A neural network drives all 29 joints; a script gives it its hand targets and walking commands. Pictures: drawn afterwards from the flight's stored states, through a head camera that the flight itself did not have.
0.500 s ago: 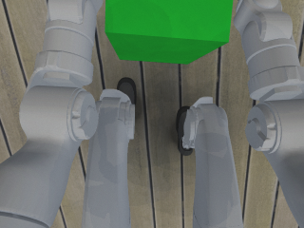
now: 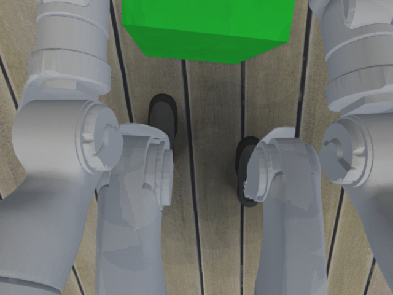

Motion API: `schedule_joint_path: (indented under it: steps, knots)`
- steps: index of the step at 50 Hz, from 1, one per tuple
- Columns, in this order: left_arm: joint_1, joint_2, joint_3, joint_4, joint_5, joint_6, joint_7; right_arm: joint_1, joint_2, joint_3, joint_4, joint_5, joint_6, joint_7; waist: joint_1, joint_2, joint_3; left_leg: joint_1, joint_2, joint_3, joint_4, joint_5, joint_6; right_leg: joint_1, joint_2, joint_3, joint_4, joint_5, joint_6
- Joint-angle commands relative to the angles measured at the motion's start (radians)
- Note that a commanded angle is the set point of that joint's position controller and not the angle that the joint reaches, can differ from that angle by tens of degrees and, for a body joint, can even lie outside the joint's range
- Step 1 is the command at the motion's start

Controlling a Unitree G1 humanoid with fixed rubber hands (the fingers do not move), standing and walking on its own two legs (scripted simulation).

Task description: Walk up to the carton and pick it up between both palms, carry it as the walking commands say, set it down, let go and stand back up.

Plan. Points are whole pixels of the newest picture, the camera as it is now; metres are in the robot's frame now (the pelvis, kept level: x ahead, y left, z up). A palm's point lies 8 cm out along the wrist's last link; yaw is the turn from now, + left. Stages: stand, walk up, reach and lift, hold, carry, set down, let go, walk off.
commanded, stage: set down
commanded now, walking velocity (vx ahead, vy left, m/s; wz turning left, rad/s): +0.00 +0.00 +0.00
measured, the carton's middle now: out of the picture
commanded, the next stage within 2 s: none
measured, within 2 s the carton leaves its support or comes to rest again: rests again in 1.96 s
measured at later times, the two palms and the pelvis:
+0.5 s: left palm out of the picture +0.57 +0.21 -0.18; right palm out of the picture +0.57 -0.09 -0.20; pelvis +0.00 +0.00 -0.02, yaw +0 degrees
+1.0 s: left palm out of the picture +0.57 +0.21 -0.19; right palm out of the picture +0.57 -0.09 -0.20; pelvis +0.01 +0.00 -0.02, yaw +0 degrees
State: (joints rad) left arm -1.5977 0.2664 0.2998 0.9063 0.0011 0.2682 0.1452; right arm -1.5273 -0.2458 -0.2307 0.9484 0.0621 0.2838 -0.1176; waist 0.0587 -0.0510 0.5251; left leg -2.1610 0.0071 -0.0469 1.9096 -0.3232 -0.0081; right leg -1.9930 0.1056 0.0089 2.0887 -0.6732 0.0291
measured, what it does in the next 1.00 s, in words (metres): stands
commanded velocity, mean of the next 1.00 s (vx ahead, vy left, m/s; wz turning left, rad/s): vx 0.00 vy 0.00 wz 0.00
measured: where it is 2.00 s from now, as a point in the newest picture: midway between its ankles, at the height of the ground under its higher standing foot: (206, 165)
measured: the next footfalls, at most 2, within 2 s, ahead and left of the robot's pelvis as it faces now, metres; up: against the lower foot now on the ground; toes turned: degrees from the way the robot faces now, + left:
none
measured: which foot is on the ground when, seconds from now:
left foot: down 0.00-1.00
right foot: down 0.00-1.00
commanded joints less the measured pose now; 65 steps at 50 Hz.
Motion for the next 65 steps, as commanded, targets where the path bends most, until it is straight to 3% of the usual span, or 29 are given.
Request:
schedule_joint_path:
  steps: [1, 3, 4, 6, 9, 11, 16, 18, 21, 27, 31, 35, 37, 65]
  knots:
    - [-0.377, -0.933, -0.240, 0.063, -0.030, 0.013, -0.350, -0.912, 0.788, 0.354, -0.432, 0.091, -0.121, 0.268, 0.054, 0.022, -1.717, 0.985, -0.069, 0.064, 0.146, 0.260, 0.055, 0.150, 0.045, -0.082, -0.167, 0.214, -0.018]
    - [-0.402, -0.937, -0.278, 0.014, -0.058, 0.005, -0.341, -0.925, 0.784, 0.404, -0.460, 0.127, -0.123, 0.259, 0.046, 0.027, -1.797, 1.055, -0.070, 0.054, 0.168, 0.344, 0.057, 0.167, 0.044, -0.091, -0.145, 0.274, -0.011]
    - [-0.395, -0.948, -0.295, 0.024, -0.070, 0.014, -0.338, -0.905, 0.760, 0.414, -0.449, 0.130, -0.117, 0.253, 0.024, 0.046, -1.811, 1.070, -0.068, 0.048, 0.176, 0.354, 0.054, 0.167, 0.042, -0.090, -0.146, 0.278, -0.011]
    - [-0.434, -0.962, -0.331, -0.014, -0.110, 0.021, -0.342, -0.838, 0.757, 0.397, -0.396, 0.113, -0.099, 0.252, -0.029, 0.060, -1.764, 1.082, -0.067, 0.032, 0.166, 0.311, 0.048, 0.122, 0.035, -0.099, -0.154, 0.228, -0.021]
    - [-0.493, -0.959, -0.341, -0.041, -0.123, 0.017, -0.349, -0.791, 0.782, 0.359, -0.321, 0.083, -0.089, 0.261, -0.066, 0.065, -1.623, 1.038, -0.066, 0.028, 0.151, 0.206, 0.042, 0.045, 0.034, -0.103, -0.161, 0.141, -0.032]
    - [-0.445, -0.966, -0.321, 0.041, -0.101, 0.025, -0.354, -0.782, 0.781, 0.346, -0.291, 0.072, -0.090, 0.265, -0.057, 0.074, -1.547, 1.006, -0.064, 0.035, 0.150, 0.173, 0.040, 0.013, 0.033, -0.105, -0.163, 0.110, -0.035]
    - [-0.347, -0.952, -0.258, 0.127, -0.042, 0.029, -0.358, -0.836, 0.771, 0.354, -0.346, 0.090, -0.107, 0.270, 0.021, 0.057, -1.498, 0.962, -0.065, 0.047, 0.156, 0.198, 0.047, 0.019, 0.038, -0.097, -0.157, 0.128, -0.027]
    - [-0.328, -0.941, -0.239, 0.150, -0.031, 0.028, -0.365, -0.809, 0.776, 0.349, -0.327, 0.079, -0.104, 0.271, 0.024, 0.042, -1.444, 0.907, -0.063, 0.050, 0.156, 0.176, 0.051, 0.025, 0.036, -0.090, -0.163, 0.121, -0.024]
    - [-0.314, -0.919, -0.215, 0.158, -0.019, 0.025, -0.377, -0.768, 0.779, 0.326, -0.290, 0.058, -0.098, 0.273, 0.015, 0.028, -1.369, 0.836, -0.063, 0.050, 0.150, 0.141, 0.054, 0.023, 0.036, -0.082, -0.167, 0.114, -0.023]
    - [-0.306, -0.915, -0.210, 0.164, -0.015, 0.018, -0.386, -0.713, 0.752, 0.284, -0.257, 0.025, -0.101, 0.276, -0.016, 0.053, -1.304, 0.809, -0.064, 0.041, 0.148, 0.123, 0.048, -0.013, 0.034, -0.082, -0.164, 0.107, -0.030]
    - [-0.288, -0.909, -0.201, 0.165, 0.001, 0.014, -0.387, -0.701, 0.750, 0.273, -0.269, 0.019, -0.109, 0.277, -0.002, 0.063, -1.291, 0.812, -0.065, 0.038, 0.150, 0.145, 0.046, -0.028, 0.037, -0.077, -0.156, 0.123, -0.029]
    - [-0.273, -0.891, -0.190, 0.187, 0.011, 0.008, -0.387, -0.659, 0.733, 0.251, -0.225, 0.000, -0.110, 0.275, -0.015, 0.064, -1.242, 0.778, -0.066, 0.036, 0.147, 0.124, 0.044, -0.049, 0.032, -0.078, -0.155, 0.115, -0.029]
    - [-0.257, -0.883, -0.184, 0.193, 0.022, 0.007, -0.386, -0.644, 0.732, 0.249, -0.217, -0.004, -0.111, 0.277, -0.005, 0.067, -1.223, 0.763, -0.065, 0.038, 0.148, 0.126, 0.044, -0.053, 0.034, -0.073, -0.154, 0.117, -0.029]
    - [-0.151, -0.773, -0.064, 0.319, 0.111, -0.004, -0.404, -0.468, 0.659, 0.174, -0.082, -0.122, -0.093, 0.271, -0.027, 0.014, -0.926, 0.573, -0.059, 0.045, 0.136, -0.029, 0.039, -0.062, 0.025, -0.048, -0.162, 0.030, -0.028]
